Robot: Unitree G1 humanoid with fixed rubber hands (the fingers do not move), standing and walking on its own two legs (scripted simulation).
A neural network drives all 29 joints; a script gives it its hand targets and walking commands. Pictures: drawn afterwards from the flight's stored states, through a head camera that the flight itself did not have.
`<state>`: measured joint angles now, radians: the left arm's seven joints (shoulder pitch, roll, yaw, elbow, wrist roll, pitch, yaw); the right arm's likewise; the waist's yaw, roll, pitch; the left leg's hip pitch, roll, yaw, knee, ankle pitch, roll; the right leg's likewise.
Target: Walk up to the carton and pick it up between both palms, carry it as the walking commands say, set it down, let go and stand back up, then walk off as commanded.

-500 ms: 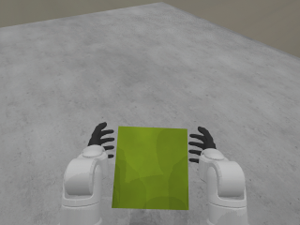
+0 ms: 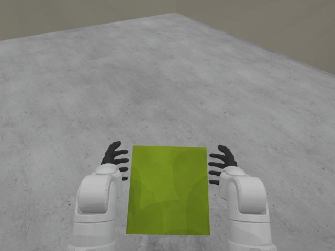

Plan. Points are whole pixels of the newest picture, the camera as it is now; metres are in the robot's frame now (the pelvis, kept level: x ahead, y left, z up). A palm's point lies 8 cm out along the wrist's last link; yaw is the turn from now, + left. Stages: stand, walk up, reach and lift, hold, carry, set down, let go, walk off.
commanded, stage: carry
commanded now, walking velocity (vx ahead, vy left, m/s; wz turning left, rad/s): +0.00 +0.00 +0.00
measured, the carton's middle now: (168, 188) +0.32 +0.00 -0.02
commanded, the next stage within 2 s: hold in 1.78 s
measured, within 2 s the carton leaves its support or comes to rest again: neither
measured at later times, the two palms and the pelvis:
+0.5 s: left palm (127, 174) +0.30 +0.10 +0.06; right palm (241, 178) +0.30 -0.17 +0.06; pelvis +0.01 -0.03 +0.00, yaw +0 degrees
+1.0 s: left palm (126, 176) +0.29 +0.10 +0.06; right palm (242, 180) +0.29 -0.17 +0.06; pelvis +0.01 -0.03 +0.00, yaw +0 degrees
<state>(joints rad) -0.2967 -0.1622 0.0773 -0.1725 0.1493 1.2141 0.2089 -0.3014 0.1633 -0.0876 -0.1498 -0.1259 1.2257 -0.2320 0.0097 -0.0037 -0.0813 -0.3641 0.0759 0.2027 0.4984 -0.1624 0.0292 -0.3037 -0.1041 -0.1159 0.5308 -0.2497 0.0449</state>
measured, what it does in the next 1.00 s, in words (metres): stands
